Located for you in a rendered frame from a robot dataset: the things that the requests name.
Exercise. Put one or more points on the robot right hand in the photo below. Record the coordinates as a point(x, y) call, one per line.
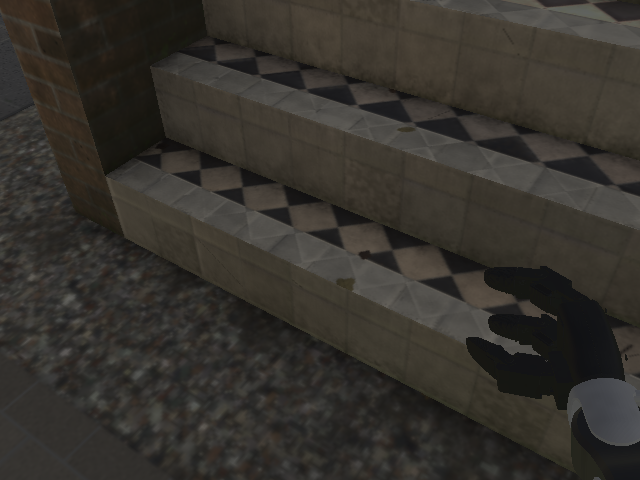
point(579, 346)

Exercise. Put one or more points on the robot right forearm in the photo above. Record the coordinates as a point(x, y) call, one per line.
point(605, 430)

